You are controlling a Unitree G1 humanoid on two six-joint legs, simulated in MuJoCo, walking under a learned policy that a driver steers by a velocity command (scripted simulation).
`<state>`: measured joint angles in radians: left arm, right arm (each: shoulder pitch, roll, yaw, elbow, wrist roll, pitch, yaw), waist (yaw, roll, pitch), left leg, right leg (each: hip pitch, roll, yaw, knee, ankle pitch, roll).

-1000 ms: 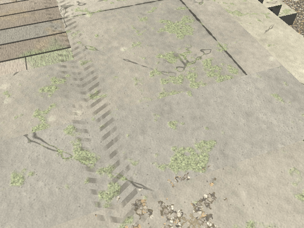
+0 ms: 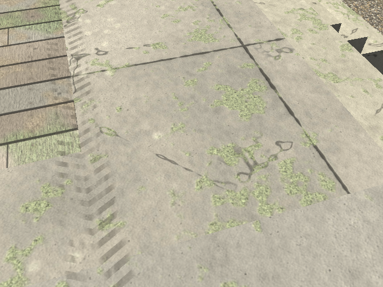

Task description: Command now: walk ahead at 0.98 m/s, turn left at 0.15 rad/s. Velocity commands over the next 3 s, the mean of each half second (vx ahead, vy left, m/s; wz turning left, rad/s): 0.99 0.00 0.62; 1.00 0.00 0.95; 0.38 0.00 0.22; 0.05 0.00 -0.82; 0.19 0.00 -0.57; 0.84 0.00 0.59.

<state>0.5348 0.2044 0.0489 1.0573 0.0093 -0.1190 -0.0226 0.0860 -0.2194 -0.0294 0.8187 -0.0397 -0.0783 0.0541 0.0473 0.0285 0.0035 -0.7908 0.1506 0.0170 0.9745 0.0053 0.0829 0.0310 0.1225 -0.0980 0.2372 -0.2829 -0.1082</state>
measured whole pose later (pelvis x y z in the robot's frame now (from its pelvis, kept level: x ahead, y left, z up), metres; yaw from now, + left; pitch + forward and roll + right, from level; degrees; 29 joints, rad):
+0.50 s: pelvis +0.49 +0.06 +0.00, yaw +20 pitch +2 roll +0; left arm -0.04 0.23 -0.02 0.64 0.05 -0.09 -0.03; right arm 0.51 -0.27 -0.08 0.96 0.00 -0.09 0.02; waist -0.11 0.00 0.03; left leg 0.03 -0.18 -0.16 0.27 -0.30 0.16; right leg -0.74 -0.13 0.08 0.74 -0.01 0.03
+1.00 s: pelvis +0.91 +0.21 -0.02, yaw +47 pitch +2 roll -2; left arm 0.53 0.28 0.05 0.93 0.03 -0.11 0.00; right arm -0.09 -0.31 -0.02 0.59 -0.03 -0.01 0.10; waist 0.08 0.04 0.04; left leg -0.77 0.04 0.14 0.83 -0.01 0.17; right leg 0.22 0.00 -0.31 0.21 -0.42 0.06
